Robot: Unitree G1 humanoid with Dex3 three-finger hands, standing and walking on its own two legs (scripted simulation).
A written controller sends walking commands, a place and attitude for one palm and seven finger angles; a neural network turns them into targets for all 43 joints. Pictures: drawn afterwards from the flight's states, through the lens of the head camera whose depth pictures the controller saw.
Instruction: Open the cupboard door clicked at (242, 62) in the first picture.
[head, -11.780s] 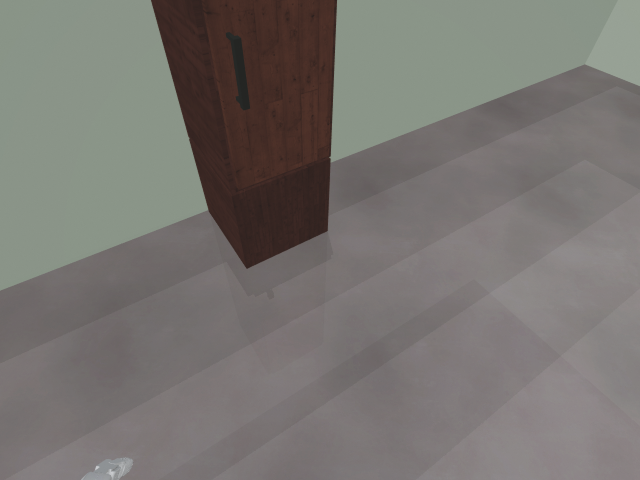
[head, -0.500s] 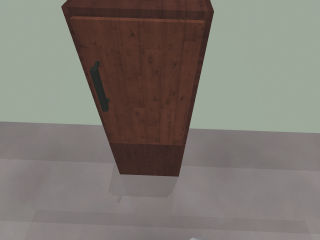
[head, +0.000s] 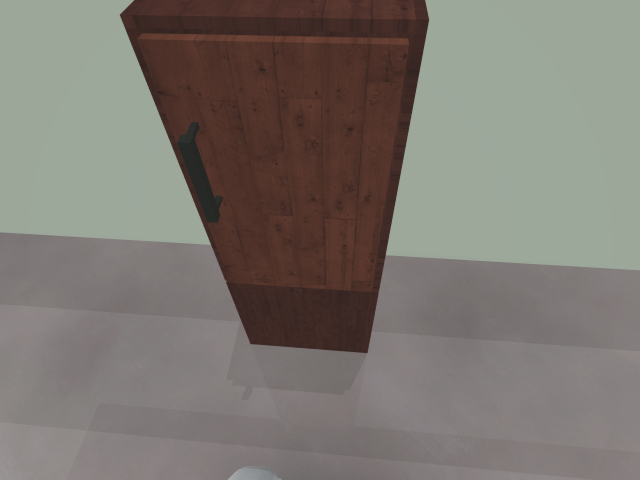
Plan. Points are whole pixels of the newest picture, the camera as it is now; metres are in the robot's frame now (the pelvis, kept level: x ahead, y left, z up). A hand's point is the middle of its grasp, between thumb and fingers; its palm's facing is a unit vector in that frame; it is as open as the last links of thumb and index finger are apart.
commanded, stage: come to a stop and stand still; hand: left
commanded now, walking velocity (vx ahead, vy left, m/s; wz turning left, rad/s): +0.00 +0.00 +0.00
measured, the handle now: (204, 175) +0.55 +0.24 +0.04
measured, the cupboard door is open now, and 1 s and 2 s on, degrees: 0 0 0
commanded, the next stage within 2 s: look again from close up in 0.64 s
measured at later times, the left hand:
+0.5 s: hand out of the picture -0.06 +0.17 -0.17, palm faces +0.03 -0.99 -0.17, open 7.4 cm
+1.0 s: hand out of the picture -0.02 +0.21 -0.17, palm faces +0.00 -0.97 -0.23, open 7.4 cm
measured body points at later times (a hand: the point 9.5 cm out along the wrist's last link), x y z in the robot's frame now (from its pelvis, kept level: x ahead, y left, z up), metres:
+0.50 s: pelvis -0.04 +0.02 +0.00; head -0.02 +0.00 +0.45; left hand -0.06 +0.22 -0.15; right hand -0.02 -0.21 -0.16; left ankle -0.02 +0.14 -0.74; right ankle -0.05 -0.08 -0.74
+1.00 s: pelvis -0.04 +0.04 +0.00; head -0.04 +0.02 +0.45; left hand -0.02 +0.27 -0.15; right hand -0.05 -0.18 -0.17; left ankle -0.02 +0.14 -0.74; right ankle -0.05 -0.08 -0.74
